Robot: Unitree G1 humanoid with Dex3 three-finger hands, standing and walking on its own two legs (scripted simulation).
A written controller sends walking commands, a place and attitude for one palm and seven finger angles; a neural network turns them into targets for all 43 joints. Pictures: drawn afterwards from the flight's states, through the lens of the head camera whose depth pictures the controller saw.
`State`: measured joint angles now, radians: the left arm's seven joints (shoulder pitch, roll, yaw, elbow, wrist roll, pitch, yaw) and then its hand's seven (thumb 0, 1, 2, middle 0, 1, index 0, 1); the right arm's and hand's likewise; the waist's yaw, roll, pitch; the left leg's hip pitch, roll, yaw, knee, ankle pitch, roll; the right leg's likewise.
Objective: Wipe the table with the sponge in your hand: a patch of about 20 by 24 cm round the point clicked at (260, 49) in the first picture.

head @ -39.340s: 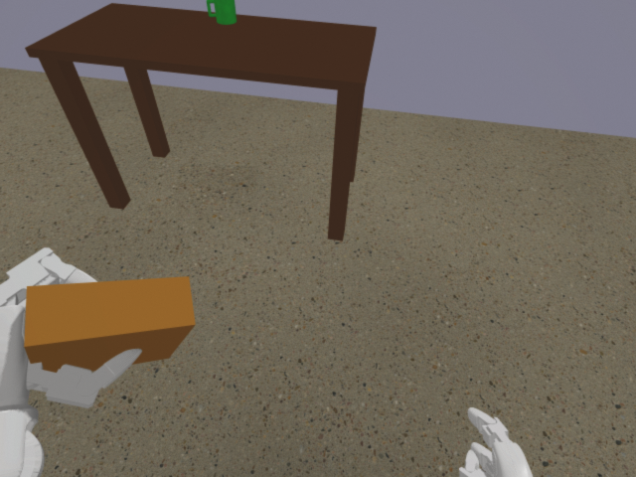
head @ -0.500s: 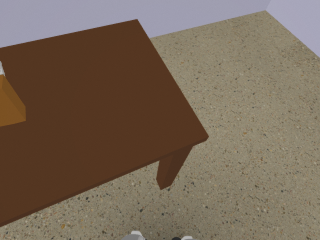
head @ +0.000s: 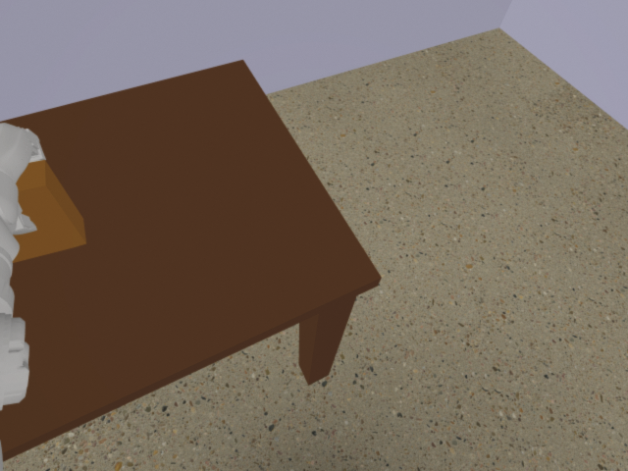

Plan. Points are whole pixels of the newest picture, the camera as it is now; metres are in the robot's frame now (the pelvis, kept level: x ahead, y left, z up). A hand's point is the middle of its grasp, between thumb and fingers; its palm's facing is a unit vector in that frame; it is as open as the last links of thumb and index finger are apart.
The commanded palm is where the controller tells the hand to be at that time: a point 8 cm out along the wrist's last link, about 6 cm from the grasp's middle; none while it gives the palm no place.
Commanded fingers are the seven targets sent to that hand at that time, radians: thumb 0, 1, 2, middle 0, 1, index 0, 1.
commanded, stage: wipe back along the middle lane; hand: left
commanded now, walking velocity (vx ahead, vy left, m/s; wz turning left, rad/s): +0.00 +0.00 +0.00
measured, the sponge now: (20, 226) +0.43 +0.39 +0.01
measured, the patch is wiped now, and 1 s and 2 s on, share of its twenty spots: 0.40 0.55 0.75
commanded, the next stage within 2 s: slide across to the third lane in 1.72 s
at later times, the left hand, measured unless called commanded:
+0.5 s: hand (18, 203) +0.43 +0.36 +0.07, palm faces -0.11 +0.02 -0.99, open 9.1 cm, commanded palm +0.40 +0.34 +0.10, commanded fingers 0.00 0.10 1.30 -1.20 -1.60 -1.20 -1.60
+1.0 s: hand (20, 235) +0.38 +0.34 +0.07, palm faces -0.06 +0.02 -1.00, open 9.1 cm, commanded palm +0.35 +0.31 +0.09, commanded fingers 0.00 0.10 1.30 -1.20 -1.60 -1.20 -1.60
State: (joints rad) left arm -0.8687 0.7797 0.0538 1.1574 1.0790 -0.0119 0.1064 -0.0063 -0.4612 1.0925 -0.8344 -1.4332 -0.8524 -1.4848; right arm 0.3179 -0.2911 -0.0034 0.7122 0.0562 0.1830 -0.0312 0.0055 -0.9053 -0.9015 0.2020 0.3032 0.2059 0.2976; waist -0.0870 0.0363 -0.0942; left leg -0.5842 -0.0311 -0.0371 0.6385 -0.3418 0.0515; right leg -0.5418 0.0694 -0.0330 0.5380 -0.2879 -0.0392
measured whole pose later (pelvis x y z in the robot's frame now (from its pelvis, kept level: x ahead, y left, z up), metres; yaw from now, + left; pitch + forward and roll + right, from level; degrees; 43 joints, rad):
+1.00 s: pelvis -0.01 +0.02 +0.01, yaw +0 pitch +10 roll -2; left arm -0.56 0.56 -0.06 0.79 0.99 0.17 0.16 -0.01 -0.42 1.09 -0.78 -1.49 -0.80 -1.54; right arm 0.24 -0.27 -0.01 0.68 0.07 0.20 0.00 0.01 -0.91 -0.90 0.20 0.30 0.20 0.30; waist 0.00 0.05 -0.12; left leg -0.44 -0.06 -0.02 0.58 -0.32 0.07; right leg -0.41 0.04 -0.02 0.52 -0.29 -0.02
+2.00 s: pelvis +0.00 -0.01 +0.01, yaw +1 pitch +4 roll +0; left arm -0.16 0.45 -0.12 0.28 0.95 0.37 0.14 0.03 -0.42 1.08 -0.78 -1.50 -0.81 -1.53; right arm 0.13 -0.28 0.00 0.65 0.07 0.15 -0.01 0.01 -0.91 -0.90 0.20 0.30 0.20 0.30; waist 0.05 0.08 -0.08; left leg -0.28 -0.05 -0.03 0.53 -0.32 0.04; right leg -0.27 0.05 -0.02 0.51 -0.31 -0.05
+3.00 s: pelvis -0.04 -0.03 +0.00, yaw +1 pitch +6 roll +0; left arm -0.59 0.41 -0.18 0.77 1.00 0.30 0.13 0.01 -0.49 1.09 -0.87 -1.41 -0.90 -1.43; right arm 0.16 -0.27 0.01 0.70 0.07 0.16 -0.06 0.01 -0.91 -0.90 0.20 0.30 0.20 0.30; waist 0.02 0.05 -0.09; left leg -0.41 -0.04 -0.04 0.59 -0.29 0.01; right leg -0.41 0.06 -0.04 0.58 -0.28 -0.08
